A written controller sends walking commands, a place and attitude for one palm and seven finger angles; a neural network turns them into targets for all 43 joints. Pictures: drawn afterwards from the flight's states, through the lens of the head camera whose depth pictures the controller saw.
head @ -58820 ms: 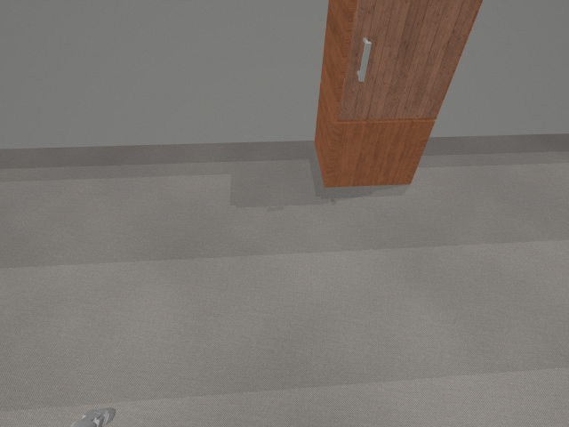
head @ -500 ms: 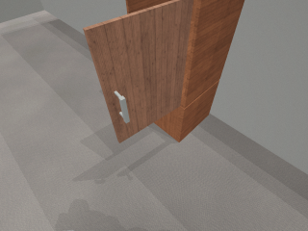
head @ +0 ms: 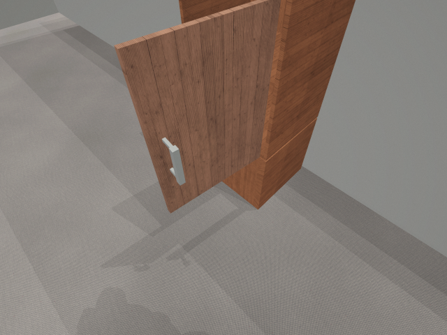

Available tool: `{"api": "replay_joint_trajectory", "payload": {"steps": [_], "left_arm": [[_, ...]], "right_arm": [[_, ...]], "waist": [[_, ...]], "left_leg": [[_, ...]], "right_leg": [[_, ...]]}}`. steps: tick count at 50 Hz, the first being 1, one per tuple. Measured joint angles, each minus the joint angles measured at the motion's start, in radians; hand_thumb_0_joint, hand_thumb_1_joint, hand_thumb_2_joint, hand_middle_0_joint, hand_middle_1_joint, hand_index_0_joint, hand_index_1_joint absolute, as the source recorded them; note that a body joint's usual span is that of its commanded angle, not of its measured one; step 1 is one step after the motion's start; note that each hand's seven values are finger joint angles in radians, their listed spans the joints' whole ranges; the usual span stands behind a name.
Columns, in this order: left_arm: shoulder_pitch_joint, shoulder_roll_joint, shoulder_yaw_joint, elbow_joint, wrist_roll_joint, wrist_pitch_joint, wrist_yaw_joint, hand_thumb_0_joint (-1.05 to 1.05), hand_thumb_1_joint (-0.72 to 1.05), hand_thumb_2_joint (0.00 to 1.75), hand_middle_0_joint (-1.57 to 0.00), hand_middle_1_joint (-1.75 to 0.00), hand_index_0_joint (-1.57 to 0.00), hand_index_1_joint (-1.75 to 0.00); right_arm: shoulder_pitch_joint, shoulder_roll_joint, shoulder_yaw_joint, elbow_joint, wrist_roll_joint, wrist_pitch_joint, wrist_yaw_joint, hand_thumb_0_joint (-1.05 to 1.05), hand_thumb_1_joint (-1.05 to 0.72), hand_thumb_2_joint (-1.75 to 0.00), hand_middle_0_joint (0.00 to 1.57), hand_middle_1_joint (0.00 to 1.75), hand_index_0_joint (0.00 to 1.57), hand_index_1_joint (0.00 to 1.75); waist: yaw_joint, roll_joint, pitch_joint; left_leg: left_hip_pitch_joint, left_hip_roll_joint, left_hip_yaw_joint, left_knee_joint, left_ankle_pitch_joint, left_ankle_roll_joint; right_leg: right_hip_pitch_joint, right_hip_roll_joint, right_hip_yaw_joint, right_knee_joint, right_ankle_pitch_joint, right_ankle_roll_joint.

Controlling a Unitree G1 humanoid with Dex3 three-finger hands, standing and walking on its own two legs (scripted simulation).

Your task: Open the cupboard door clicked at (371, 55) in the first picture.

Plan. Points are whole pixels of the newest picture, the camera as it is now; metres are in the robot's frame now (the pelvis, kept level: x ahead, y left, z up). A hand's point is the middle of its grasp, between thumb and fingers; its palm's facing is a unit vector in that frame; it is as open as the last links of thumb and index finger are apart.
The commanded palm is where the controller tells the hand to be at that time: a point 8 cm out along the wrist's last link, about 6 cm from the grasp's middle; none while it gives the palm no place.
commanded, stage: stand and wait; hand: left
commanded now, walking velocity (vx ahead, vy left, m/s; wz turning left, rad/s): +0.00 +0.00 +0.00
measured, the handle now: (173, 162) +0.55 +0.17 -0.08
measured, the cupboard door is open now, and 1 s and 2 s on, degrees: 83 83 83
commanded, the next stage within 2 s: none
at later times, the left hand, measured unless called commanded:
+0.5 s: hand out of the picture +0.07 +0.23 -0.16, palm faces -0.02 -0.95 -0.30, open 7.4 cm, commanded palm none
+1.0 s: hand out of the picture +0.06 +0.24 -0.16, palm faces -0.02 -0.95 -0.30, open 7.4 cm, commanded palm none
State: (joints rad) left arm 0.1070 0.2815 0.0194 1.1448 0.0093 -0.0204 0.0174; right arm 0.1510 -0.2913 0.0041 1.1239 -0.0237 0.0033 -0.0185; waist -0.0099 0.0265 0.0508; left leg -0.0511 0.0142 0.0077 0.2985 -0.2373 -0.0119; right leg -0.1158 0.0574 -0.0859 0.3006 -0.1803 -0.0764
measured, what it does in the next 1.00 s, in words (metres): stands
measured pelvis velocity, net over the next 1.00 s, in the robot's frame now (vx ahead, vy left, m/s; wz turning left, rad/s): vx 0.00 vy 0.01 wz -0.01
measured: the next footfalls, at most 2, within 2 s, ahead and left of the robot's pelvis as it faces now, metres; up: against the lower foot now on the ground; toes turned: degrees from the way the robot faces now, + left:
none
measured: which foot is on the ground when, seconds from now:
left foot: down 0.00-1.00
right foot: down 0.00-1.00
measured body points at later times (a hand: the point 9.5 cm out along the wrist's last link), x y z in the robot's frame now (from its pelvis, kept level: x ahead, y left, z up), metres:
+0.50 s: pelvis +0.00 +0.01 +0.00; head +0.02 +0.00 +0.45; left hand +0.07 +0.28 -0.14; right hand +0.03 -0.26 -0.15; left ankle -0.05 +0.13 -0.75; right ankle -0.01 -0.06 -0.75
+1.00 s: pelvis +0.00 +0.01 +0.00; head +0.01 +0.01 +0.45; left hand +0.06 +0.29 -0.14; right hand +0.03 -0.26 -0.15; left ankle -0.05 +0.13 -0.75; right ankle -0.01 -0.07 -0.75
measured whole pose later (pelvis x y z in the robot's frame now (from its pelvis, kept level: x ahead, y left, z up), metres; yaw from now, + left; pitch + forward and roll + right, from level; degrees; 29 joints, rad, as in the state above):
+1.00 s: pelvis +0.00 +0.01 +0.00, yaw +0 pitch -1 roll +0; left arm 0.13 0.28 0.01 1.15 0.01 -0.02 0.01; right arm 0.16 -0.27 0.01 1.14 -0.02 0.00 -0.02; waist -0.01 0.01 0.05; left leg -0.04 0.00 0.02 0.28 -0.22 0.00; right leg -0.11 0.04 -0.07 0.29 -0.17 -0.06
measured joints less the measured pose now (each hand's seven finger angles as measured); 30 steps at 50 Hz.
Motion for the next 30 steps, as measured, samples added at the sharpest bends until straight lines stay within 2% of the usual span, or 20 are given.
{"api": "replay_joint_trajectory", "payload": {"steps": [30], "left_arm": [[0.025,-0.012,-0.006,0.002,0.000,0.000,-0.002,0.00,0.90,0.90,-0.20,-0.30,-0.20,-0.29]], "right_arm": [[0.026,0.027,0.003,0.020,0.001,-0.008,-0.003,0.00,-0.91,-0.89,0.20,0.30,0.20,0.30]], "waist": [[-0.003,-0.014,-0.005]], "left_leg": [[0.015,-0.012,0.012,-0.016,0.004,0.012]], "right_leg": [[0.004,-0.011,0.012,0.002,-0.001,0.011]]}}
